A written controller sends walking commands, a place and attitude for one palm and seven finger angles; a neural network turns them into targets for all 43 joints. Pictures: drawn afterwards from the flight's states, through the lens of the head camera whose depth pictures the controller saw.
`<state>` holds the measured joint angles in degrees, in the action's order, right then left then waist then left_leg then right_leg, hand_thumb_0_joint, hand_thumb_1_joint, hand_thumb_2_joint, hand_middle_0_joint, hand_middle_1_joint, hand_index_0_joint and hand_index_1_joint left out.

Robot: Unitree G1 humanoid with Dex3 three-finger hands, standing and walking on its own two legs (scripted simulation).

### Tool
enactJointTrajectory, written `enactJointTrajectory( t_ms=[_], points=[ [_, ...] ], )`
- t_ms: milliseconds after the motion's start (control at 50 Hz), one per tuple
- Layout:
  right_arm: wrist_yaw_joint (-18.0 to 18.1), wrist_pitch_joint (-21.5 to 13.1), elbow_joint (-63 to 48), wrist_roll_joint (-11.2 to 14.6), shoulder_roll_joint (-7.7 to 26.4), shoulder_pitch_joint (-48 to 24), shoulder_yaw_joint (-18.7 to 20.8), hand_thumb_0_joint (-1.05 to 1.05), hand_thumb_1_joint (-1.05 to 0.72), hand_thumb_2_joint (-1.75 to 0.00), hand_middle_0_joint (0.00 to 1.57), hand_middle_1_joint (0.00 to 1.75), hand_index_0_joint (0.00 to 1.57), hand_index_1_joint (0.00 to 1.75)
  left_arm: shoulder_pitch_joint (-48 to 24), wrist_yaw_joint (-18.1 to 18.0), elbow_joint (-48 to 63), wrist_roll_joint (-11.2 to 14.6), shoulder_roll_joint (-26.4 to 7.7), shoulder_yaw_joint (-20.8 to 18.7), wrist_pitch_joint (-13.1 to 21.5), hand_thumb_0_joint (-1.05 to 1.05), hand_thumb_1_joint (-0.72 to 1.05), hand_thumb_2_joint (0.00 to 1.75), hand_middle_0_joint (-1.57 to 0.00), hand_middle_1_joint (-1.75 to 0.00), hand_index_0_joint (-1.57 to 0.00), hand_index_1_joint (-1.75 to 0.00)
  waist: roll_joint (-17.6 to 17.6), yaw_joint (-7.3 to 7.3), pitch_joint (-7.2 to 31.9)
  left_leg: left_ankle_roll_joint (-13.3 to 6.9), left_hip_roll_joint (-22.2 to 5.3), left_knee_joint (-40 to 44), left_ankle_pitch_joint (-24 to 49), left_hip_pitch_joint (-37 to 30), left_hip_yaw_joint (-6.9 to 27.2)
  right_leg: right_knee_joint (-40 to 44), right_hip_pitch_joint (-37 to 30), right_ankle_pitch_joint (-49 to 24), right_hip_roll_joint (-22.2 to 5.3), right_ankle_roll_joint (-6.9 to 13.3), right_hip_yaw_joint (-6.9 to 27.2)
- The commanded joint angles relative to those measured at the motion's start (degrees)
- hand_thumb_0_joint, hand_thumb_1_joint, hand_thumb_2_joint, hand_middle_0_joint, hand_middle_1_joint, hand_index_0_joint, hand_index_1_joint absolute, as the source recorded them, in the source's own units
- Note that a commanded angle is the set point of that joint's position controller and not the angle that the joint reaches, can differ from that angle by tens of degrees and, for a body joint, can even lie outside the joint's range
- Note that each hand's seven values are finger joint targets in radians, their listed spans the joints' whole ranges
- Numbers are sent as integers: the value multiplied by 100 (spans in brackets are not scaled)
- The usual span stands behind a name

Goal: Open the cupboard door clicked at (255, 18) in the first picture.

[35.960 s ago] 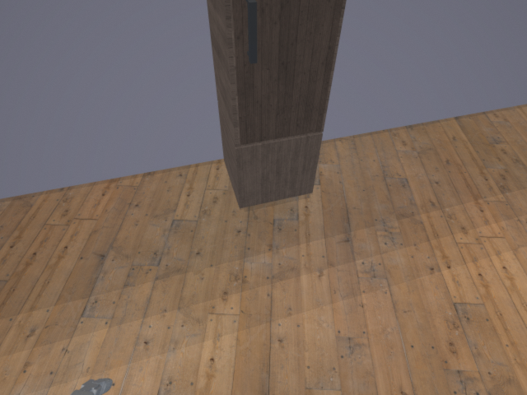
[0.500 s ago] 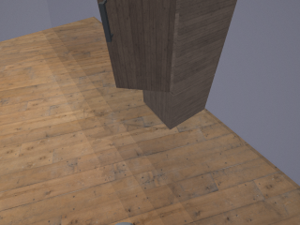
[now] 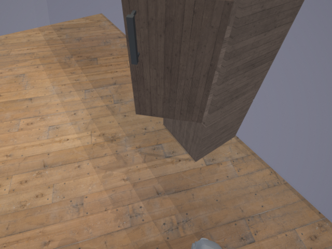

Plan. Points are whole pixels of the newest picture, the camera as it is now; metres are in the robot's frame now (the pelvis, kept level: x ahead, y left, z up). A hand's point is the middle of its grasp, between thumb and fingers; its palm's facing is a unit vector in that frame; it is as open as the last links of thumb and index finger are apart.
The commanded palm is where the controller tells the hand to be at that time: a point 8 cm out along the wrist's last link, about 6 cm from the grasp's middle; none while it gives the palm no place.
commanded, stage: take the last steps up to it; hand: left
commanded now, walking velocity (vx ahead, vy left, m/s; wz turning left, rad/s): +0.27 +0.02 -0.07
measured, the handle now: (134, 38) +0.77 +0.17 +0.10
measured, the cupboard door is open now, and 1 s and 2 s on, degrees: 47 47 47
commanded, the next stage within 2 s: come to a stop and stand still in 0.26 s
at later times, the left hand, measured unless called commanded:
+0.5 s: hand (107, 225) +0.21 +0.18 -0.18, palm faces +0.04 -0.98 -0.20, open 7.1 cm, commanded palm none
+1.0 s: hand (111, 220) +0.22 +0.18 -0.17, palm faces -0.04 -0.96 -0.28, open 7.3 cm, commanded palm none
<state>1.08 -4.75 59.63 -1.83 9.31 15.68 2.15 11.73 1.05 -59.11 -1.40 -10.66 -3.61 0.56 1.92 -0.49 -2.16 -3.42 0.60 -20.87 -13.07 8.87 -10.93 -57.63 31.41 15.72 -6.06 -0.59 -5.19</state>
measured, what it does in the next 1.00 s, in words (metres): walks ahead: right foot, then left foot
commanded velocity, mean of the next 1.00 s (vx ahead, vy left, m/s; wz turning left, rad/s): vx -0.05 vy -0.02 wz -0.01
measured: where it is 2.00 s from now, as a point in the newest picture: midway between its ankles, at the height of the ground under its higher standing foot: outside the picture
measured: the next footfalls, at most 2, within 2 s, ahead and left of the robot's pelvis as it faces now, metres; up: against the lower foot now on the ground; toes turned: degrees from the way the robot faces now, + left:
right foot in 0.20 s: +0.19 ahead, -0.12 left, +0.00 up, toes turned -8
left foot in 0.52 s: +0.28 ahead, +0.13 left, +0.00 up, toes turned +4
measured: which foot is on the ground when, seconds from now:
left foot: down 0.00-0.20, up 0.22-0.50, down 0.52-0.88, up 0.90-1.00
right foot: up 0.00-0.18, down 0.20-0.60, up 0.62-0.86, down 0.88-1.00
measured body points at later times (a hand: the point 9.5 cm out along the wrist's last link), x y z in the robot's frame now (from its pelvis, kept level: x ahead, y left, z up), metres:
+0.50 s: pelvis +0.17 +0.00 +0.00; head +0.20 +0.01 +0.44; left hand +0.20 +0.24 -0.16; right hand +0.20 -0.23 -0.16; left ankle +0.24 +0.13 -0.73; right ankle +0.15 -0.11 -0.74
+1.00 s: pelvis +0.16 -0.02 -0.02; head +0.18 -0.04 +0.43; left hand +0.22 +0.23 -0.15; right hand +0.22 -0.28 -0.17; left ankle +0.20 +0.09 -0.72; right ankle +0.15 -0.13 -0.74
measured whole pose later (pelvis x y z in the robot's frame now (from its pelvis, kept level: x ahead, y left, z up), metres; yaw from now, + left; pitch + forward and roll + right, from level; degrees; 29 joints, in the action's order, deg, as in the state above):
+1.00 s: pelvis +0.16 -0.02 -0.02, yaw -3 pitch -1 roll -2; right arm 0.3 2.7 53.4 -1.0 13.9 10.8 4.8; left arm 15.4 -2.4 -53.2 -2.0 -9.5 -1.2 -0.5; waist -5.0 1.0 -2.6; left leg 0.2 -2.6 -51.7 -21.7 27.1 -2.2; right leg -35.0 15.4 19.0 1.1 0.8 -2.8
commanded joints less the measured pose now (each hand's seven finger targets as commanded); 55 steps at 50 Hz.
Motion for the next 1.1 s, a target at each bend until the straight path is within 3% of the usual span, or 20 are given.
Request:
enactJointTrajectory(
  t_ms=[0,100,140,160,200,240,320,440,500,560,620,700,800,840,860,900,940,980,1040,1080],
  points=[
    [7,2,54,12,712,687,111,0,-90,-90,20,30,20,30,-179,22,446,-1,-72,32,42,0,90,90,-20,-30,-20,-30,-503,79,-170,-668,-1718,1116,1278,-253,1026,1082,-68,-336,-120,40,140],
    [5,81,230,-23,744,829,89,0,-90,-90,20,30,20,30,-455,15,606,-11,-172,33,77,0,90,90,-20,-30,-20,-30,-427,103,-292,-517,-1641,610,1573,-251,866,2062,-864,-313,174,172,-109],
    [6,100,274,9,692,764,55,0,-90,-90,20,30,20,30,225,-2,406,-22,-329,-36,144,0,90,90,-20,-30,-20,-30,-200,-234,-68,-268,-1293,-341,1731,108,633,2716,-2074,-655,373,285,-185],
    [-11,83,249,70,612,695,42,0,-90,-90,20,30,20,30,864,-33,217,-38,-610,-116,207,0,90,90,-20,-30,-20,-30,159,-511,274,-46,-946,-1350,1515,790,403,2875,-3248,-898,29,486,392],
    [-56,125,20,141,526,634,54,0,-90,-90,20,30,20,30,1755,-124,1,63,-1359,-252,255,0,90,90,-20,-30,-20,-30,1271,-675,766,348,-72,-4293,-2285,2406,383,4183,-4169,-1291,-2124,1660,3198],
    [-48,190,-27,123,449,110,101,0,-90,-90,20,30,20,30,921,-238,222,69,-909,-179,249,0,90,90,-20,-30,-20,-30,500,-418,34,356,-568,-4628,-1543,2694,1096,4385,-3058,-1007,-1802,1519,2555],
    [-111,326,134,81,32,472,30,0,-90,-90,20,30,20,30,379,-198,273,45,-464,-37,343,0,90,90,-20,-30,-20,-30,471,87,172,549,-632,-3259,-770,1588,827,4490,-2036,-1982,-1000,1034,790],
    [-39,345,232,107,-49,573,-70,0,-90,-90,20,30,20,30,241,-257,86,70,-488,34,249,0,90,90,-20,-30,-20,-30,328,209,542,677,-233,-765,704,346,635,3480,-2094,-3116,-541,690,280],
    [70,308,101,109,774,412,68,0,-90,-90,20,30,20,30,645,-324,60,132,-326,107,66,0,90,90,-20,-30,-20,-30,-717,41,752,77,-1453,-514,3908,-249,1626,2910,-1684,-877,-19,54,68],
    [170,465,-33,100,1018,27,131,0,-90,-90,20,30,20,30,715,-314,32,79,-339,98,-152,0,90,90,-20,-30,-20,-30,-1081,36,-24,-315,-1731,-192,4058,322,1838,2376,-1522,327,268,-19,-6],
    [276,516,-48,59,1185,247,218,0,-90,-90,20,30,20,30,634,-282,164,91,-512,22,-304,0,90,90,-20,-30,-20,-30,-1498,218,345,-838,-2220,-137,5100,-122,2153,428,-956,2009,421,22,413],
    [298,568,-299,28,1303,-224,322,0,-90,-90,20,30,20,30,528,-249,329,85,-456,-77,-329,0,90,90,-20,-30,-20,-30,-1141,160,984,-841,-2116,-419,4567,-641,1883,80,-595,1686,487,-51,647],
    [191,628,-459,51,1272,-664,351,0,-90,-90,20,30,20,30,967,-215,347,58,-376,-78,-296,0,90,90,-20,-30,-20,-30,-1076,-100,886,-388,-1671,-429,2207,436,1573,2348,-2024,250,535,-3,187],
    [128,502,-786,253,1127,-1040,365,0,-90,-90,20,30,20,30,1282,-409,370,-10,-461,67,-142,0,90,90,-20,-30,-20,-30,481,-405,740,382,-1021,-1558,531,379,676,4212,-1731,-1302,-65,-69,1025],
    [-56,594,-1045,155,611,-628,282,0,-90,-90,20,30,20,30,583,-427,827,-97,-1035,15,-100,0,90,90,-20,-30,-20,-30,1542,38,304,456,-170,-2674,-1159,1700,558,3970,-1658,-1504,-800,294,2027],
    [-152,635,-1069,97,482,-454,280,0,-90,-90,20,30,20,30,374,-420,1016,-95,-1142,46,1,0,90,90,-20,-30,-20,-30,-46,238,467,391,-152,-3528,-1032,1780,841,3525,-1789,-2441,-699,931,1544],
    [-128,649,-1131,106,462,-303,223,0,-90,-90,20,30,20,30,268,-460,1126,-75,-994,-30,71,0,90,90,-20,-30,-20,-30,1029,230,704,333,-204,-3723,-1022,2017,872,3207,-2138,-2951,-641,1009,1339],
    [-83,615,-1260,143,418,-345,183,0,-90,-90,20,30,20,30,178,-482,1197,-91,-905,6,43,0,90,90,-20,-30,-20,-30,1193,208,379,320,-259,-2962,-1195,1576,906,3226,-1612,-2400,-705,1109,1252],
    [-81,544,-983,96,360,197,95,0,-90,-90,20,30,20,30,174,-443,1165,-15,-876,66,-56,0,90,90,-20,-30,-20,-30,53,334,42,294,-136,-1064,-280,164,745,3014,-552,-169,-342,690,1101],
    [-67,459,-987,6,866,305,124,0,-90,-90,20,30,20,30,480,-404,1162,68,-474,152,-150,0,90,90,-20,-30,-20,-30,-1440,171,-280,-308,-1405,203,-575,556,2538,2167,-190,1293,562,163,468]
  ],
)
